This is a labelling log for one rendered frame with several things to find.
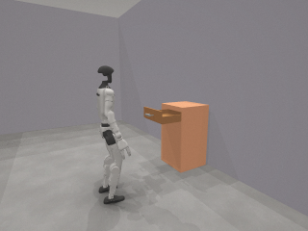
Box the right robot hand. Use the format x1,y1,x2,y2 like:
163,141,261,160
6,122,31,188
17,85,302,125
117,139,131,160

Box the robot left thigh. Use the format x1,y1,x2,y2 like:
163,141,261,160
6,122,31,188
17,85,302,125
102,137,114,166

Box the cabinet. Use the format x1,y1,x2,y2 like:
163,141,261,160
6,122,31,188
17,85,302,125
161,101,209,173

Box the robot right upper arm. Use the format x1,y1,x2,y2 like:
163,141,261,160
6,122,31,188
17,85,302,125
103,89,115,118

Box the robot thigh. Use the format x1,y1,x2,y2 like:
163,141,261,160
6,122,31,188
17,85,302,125
102,137,114,166
105,131,123,172

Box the robot right thigh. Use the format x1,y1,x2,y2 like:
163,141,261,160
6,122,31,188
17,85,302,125
105,131,123,172

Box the drawer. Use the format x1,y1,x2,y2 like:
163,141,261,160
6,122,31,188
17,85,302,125
143,107,182,124

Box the right robot forearm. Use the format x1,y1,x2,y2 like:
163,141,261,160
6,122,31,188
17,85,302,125
107,111,123,141

